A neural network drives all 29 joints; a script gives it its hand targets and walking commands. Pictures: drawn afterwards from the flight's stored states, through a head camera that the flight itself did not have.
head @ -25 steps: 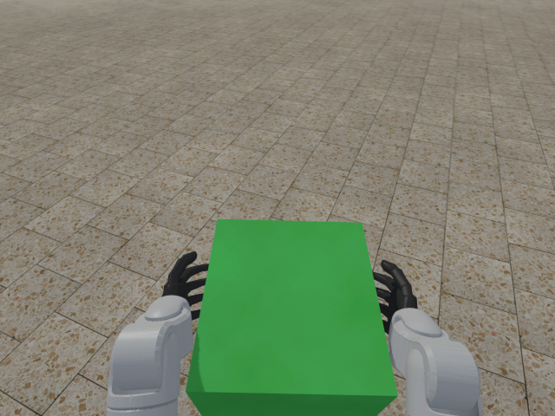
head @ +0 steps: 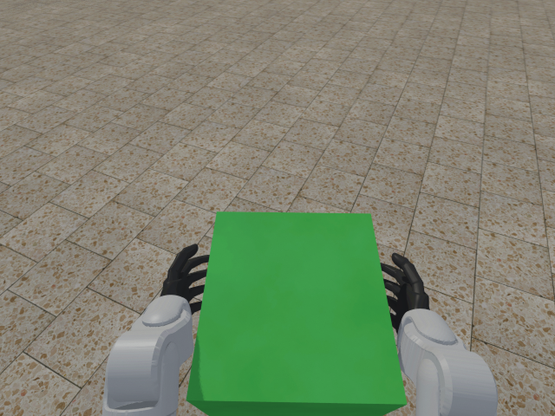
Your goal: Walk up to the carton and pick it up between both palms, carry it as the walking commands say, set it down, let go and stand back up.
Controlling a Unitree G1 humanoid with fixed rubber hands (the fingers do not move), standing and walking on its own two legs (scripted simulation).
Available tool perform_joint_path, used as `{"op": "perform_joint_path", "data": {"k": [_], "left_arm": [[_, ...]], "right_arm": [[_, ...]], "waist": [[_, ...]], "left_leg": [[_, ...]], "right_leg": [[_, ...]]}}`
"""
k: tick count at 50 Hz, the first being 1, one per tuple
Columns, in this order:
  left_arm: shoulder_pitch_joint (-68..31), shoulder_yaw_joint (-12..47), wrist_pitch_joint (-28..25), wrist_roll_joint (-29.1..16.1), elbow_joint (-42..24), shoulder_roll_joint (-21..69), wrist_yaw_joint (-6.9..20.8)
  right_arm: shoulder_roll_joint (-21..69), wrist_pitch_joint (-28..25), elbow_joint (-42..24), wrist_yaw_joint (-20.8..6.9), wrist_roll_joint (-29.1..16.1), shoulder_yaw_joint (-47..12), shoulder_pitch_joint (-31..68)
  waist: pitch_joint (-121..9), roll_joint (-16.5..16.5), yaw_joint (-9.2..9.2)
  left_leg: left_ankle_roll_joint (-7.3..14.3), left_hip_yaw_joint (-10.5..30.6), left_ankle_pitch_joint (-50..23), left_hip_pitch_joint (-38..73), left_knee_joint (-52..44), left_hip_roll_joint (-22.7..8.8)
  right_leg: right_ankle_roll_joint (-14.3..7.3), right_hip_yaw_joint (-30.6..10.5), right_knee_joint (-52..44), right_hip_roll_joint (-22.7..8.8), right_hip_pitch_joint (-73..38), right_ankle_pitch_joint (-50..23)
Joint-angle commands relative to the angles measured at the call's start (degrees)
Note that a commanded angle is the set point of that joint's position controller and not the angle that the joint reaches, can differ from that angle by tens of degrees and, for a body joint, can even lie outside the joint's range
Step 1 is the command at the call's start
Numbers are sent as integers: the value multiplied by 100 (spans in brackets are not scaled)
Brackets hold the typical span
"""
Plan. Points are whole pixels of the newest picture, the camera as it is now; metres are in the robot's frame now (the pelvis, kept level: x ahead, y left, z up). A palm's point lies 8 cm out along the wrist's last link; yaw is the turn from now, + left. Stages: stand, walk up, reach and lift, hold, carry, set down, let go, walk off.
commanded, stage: carry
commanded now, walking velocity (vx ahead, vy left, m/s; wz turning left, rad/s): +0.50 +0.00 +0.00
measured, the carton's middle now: (291, 329) +0.26 -0.01 +0.02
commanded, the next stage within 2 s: none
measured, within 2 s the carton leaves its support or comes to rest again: neither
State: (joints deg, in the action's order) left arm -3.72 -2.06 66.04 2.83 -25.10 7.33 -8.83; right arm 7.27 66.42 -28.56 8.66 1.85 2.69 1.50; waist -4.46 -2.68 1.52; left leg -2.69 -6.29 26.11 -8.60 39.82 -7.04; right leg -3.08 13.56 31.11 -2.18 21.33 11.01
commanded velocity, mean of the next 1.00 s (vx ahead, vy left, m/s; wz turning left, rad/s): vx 0.50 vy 0.00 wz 0.00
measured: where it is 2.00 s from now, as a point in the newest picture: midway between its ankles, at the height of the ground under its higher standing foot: (282, 199)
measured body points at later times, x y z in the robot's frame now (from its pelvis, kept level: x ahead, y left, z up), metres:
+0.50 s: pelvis +0.34 +0.03 +0.01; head +0.36 +0.02 +0.46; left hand +0.61 +0.17 +0.07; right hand +0.59 -0.13 +0.07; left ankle +0.39 +0.12 -0.73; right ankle +0.21 -0.08 -0.65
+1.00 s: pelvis +0.69 -0.03 +0.02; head +0.70 -0.04 +0.47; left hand +0.93 +0.14 +0.09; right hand +0.95 -0.16 +0.09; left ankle +0.72 +0.12 -0.69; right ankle +0.64 -0.11 -0.73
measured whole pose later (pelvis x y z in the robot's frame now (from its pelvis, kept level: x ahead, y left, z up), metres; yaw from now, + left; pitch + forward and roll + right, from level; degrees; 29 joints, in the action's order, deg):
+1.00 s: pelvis +0.69 -0.03 +0.02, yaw +1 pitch +5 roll +1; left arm 0.4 -2.4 65.4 2.4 -26.8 7.4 -8.8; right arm 7.4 66.1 -28.1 8.1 2.7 0.6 -0.3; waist -3.7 -0.3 -1.9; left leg -0.9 -6.3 15.7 -28.7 42.7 -4.9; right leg -1.6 14.6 16.9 -4.0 8.3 13.0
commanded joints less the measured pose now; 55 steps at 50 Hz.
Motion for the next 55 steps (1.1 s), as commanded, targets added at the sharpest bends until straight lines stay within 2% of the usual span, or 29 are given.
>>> {"op": "perform_joint_path", "data": {"k": [1, 2, 3, 5, 8, 13, 16, 17, 18, 19, 20, 21, 22, 23, 25, 27, 31, 35, 37, 38, 39, 40, 41, 42, 43, 45, 49, 52, 55], "left_arm": [[-1960, 3259, -68, -1366, -914, 4522, 548], [-1989, 3267, -81, -1367, -919, 4622, 577], [-2053, 3294, -109, -1436, -947, 4746, 632], [-2193, 3425, -155, -1587, -1029, 4857, 721], [-2198, 3570, -174, -1785, -1116, 4771, 808], [-2111, 3579, -109, -1926, -1242, 4510, 844], [-2053, 3532, -46, -1848, -1249, 4325, 806], [-2034, 3537, -23, -1780, -1241, 4274, 788], [-2063, 3514, 1, -1689, -1198, 4216, 768], [-2084, 3469, 27, -1589, -1215, 4213, 762], [-2045, 3409, 28, -1581, -1111, 4367, 786], [-2048, 3416, 1, -1548, -900, 4536, 779], [-2151, 3525, -52, -1648, -913, 4823, 828], [-2264, 3562, -126, -1717, -950, 5066, 862], [-2241, 3561, -265, -1690, -916, 5316, 869], [-2071, 3558, -327, -1562, -880, 5296, 817], [-2012, 3602, -303, -1484, -989, 5069, 751], [-2058, 3574, -143, -1459, -996, 4699, 702], [-2012, 3503, -30, -1466, -879, 4532, 683], [-1921, 3425, 23, -1434, -780, 4434, 672], [-1811, 3319, 54, -1372, -660, 4275, 647], [-1726, 3277, 46, -1465, -536, 4339, 641], [-1896, 3354, 33, -1548, -699, 4486, 654], [-1993, 3378, -26, -1532, -784, 4691, 668], [-2107, 3427, -93, -1583, -898, 4887, 710], [-2207, 3536, -195, -1684, -1010, 5081, 781], [-2073, 3706, -262, -1848, -1160, 4942, 847], [-2052, 3761, -238, -1928, -1343, 4774, 856], [-1972, 3706, -142, -1881, -1350, 4540, 813]], "right_arm": [[4607, 72, -504, -708, -1589, -3749, 2345], [4747, 65, -381, -722, -1578, -3747, 2234], [4916, 37, -315, -726, -1559, -3722, 2210], [5039, -58, -263, -703, -1415, -3654, 2179], [5016, -179, -244, -581, -1179, -3565, 1958], [4784, -181, -515, -478, -1057, -3541, 1913], [4762, -109, -531, -488, -1181, -3565, 1919], [4779, -87, -454, -497, -1238, -3562, 1877], [4765, -60, -451, -516, -1285, -3578, 2044], [4620, -40, -383, -547, -1254, -3568, 2139], [4695, -52, -336, -582, -1368, -3624, 2243], [4841, -55, -281, -618, -1430, -3629, 2211], [5058, -111, -290, -670, -1427, -3661, 2263], [5280, -178, -354, -723, -1491, -3720, 2367], [5523, -273, -381, -799, -1572, -3752, 2345], [5413, -311, -345, -825, -1524, -3745, 2173], [5027, -294, -506, -830, -1475, -3736, 2137], [4596, -135, -543, -762, -1378, -3682, 2094], [4438, -40, -468, -712, -1313, -3625, 2028], [4375, 13, -413, -687, -1303, -3585, 2034], [4280, 84, -456, -672, -1322, -3592, 2117], [4255, 135, -551, -665, -1347, -3629, 2123], [4454, 133, -440, -672, -1381, -3619, 2146], [4720, 103, -380, -710, -1471, -3667, 2203], [4969, 45, -379, -739, -1523, -3703, 2279], [5174, -85, -384, -758, -1479, -3719, 2321], [5118, -255, -388, -651, -1256, -3691, 1958], [4916, -272, -577, -599, -1199, -3678, 1894], [4689, -184, -697, -584, -1224, -3655, 1932]], "waist": [[-1621, 999, -302], [-1510, 542, -300], [-1385, 429, -304], [-993, 732, -310], [-705, 901, -283], [-507, 1285, -263], [-1005, 1247, -182], [-1417, 1086, -106], [-1750, 831, -43], [-1925, -505, 57], [-1916, -1233, -35], [-1846, -778, -40], [-1727, -304, -49], [-1609, -52, -72], [-1504, -263, -99], [-1382, -461, -80], [-1074, -725, -85], [-759, -522, -83], [-1003, -196, -105], [-1293, 186, -209], [-1588, 1189, -371], [-1689, 2077, -341], [-1624, 1334, -301], [-1540, 740, -295], [-1464, 551, -298], [-1198, 779, -313], [-998, 949, -298], [-871, 1144, -277], [-733, 1185, -289]], "left_leg": [[228, 505, 129, -3430, 2762, 280], [273, 652, -250, -3453, 2649, 103], [250, 632, -601, -3428, 2228, -11], [167, 388, -837, -3107, 1356, 34], [179, 47, -977, -2891, 284, 218], [325, -579, -2233, -1937, -877, 600], [418, -881, -2260, -449, -1447, 936], [467, -930, -2124, 552, -1582, 990], [579, -235, -1392, 1467, -1548, 429], [1292, 2495, 41, 2208, -2188, -1234], [1754, 3934, -927, 2747, -2887, -1830], [1630, 3238, -1967, 2600, -2611, -1730], [1482, 2653, -2540, 2131, -2557, -1616], [1311, 2056, -2867, 1766, -2607, -1419], [1118, 1221, -2836, 1341, -2783, -1177], [1204, 884, -2266, 1155, -3056, -1170], [950, 243, -1526, 756, -3282, -968], [604, -238, -1793, 685, -2785, -760], [355, -608, -2579, 390, -1744, -416], [208, -736, -2586, -295, -666, -220], [36, -709, -1772, -1570, 1099, 155], [77, -396, 21, -2938, 2196, 712], [201, 397, -67, -3213, 2802, 327], [259, 656, -410, -3124, 2741, 94], [261, 659, -735, -3029, 2239, -75], [202, 400, -962, -2641, 1272, -47], [168, -5, -1090, -2442, -107, 166], [201, -307, -1876, -1976, -813, 363], [238, -658, -2123, -1511, -1273, 520]], "right_leg": [[-1133, -3600, -1433, -2343, -3898, -1267], [-956, -3126, -1388, -2186, -3605, -1605], [-758, -2689, -1481, -2027, -3482, -1599], [-510, -1934, -1791, -1774, -3049, -1595], [-490, -1374, -1988, -1650, -2839, -1853], [-86, -358, -1784, -1297, -2533, -2920], [56, 2, -658, -1151, -2494, -4019], [161, 111, 213, -962, -2201, -3869], [249, 97, 1196, -737, -1450, -2964], [474, 19, 2859, -155, 193, -946], [482, -520, 3865, 412, 1421, 1768], [326, -1111, 4194, -16, 1537, 1721], [284, -1305, 3935, -281, 1443, 1428], [293, -1389, 3424, -488, 1293, 1158], [356, -1193, 2176, -480, 845, 1298], [380, -837, 1349, -317, 744, 1158], [396, -357, 78, -168, 356, -86], [372, -79, -656, -129, -92, -807], [270, 172, -986, 71, -1215, -649], [106, -461, -1082, -297, -2221, -101], [-424, -2475, -1597, -1544, -3138, 1222], [-1025, -3964, -1927, -2297, -3899, 761], [-1132, -3633, -1806, -2421, -3639, -59], [-951, -3152, -1735, -2254, -3263, -543], [-714, -2627, -1787, -2069, -3104, -622], [-451, -1783, -2007, -1808, -2666, -761], [-546, -1167, -2219, -1691, -2532, -772], [-318, -594, -2122, -1465, -2371, -1272], [-183, -270, -1744, -1371, -2431, -1784]]}}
